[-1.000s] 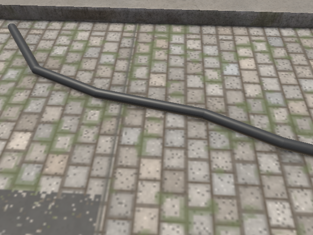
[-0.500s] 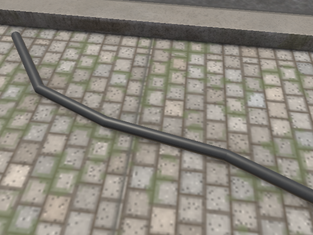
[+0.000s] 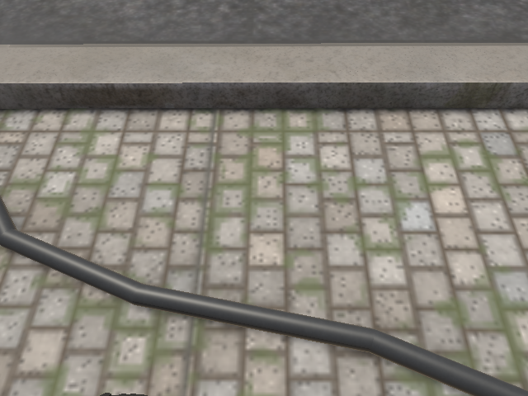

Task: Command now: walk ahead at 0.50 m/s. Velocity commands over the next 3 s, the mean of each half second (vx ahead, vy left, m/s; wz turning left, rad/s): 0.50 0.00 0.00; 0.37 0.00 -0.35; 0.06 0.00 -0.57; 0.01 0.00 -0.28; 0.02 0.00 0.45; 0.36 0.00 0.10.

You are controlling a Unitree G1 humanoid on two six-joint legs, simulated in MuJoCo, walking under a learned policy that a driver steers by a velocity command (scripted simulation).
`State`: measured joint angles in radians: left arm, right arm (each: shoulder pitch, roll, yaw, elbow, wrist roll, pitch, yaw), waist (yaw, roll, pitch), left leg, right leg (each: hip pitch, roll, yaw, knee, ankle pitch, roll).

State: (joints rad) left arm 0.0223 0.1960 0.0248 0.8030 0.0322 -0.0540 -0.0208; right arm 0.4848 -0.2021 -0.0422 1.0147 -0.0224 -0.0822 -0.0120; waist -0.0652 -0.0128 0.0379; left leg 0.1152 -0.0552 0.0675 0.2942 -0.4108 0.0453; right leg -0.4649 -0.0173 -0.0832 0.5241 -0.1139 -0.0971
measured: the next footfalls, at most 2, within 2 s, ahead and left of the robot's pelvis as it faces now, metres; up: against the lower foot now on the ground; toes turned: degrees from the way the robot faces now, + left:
left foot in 0.56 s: +0.46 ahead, +0.09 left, +0.00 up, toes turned +3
right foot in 0.86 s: +0.55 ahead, -0.10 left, +0.03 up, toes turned -42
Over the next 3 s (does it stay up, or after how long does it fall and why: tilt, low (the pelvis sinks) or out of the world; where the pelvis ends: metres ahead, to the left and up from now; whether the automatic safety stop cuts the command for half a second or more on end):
stays up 0.61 -0.05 0.01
